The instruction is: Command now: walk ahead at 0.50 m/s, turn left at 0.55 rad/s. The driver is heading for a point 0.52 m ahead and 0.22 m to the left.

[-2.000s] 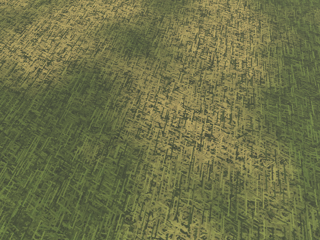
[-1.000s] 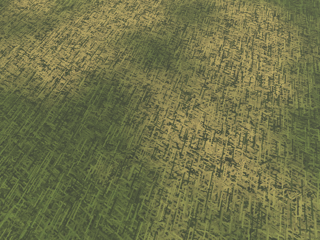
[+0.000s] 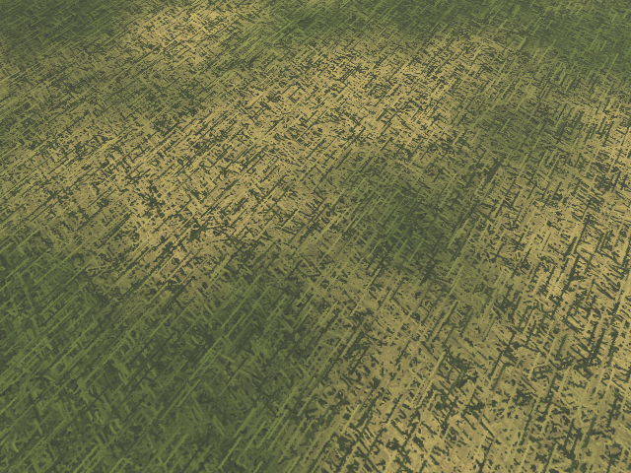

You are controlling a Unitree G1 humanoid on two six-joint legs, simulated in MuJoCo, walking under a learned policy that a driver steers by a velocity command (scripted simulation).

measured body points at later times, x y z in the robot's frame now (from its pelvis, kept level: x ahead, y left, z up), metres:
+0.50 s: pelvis +0.27 +0.09 +0.00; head +0.30 +0.11 +0.45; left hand +0.38 +0.40 -0.10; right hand +0.41 -0.17 -0.10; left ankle +0.25 +0.14 -0.75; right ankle +0.44 -0.07 -0.67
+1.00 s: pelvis +0.49 +0.11 -0.01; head +0.52 +0.12 +0.44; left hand +0.49 +0.39 -0.13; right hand +0.73 -0.07 -0.12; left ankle +0.45 +0.25 -0.73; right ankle +0.59 +0.04 -0.75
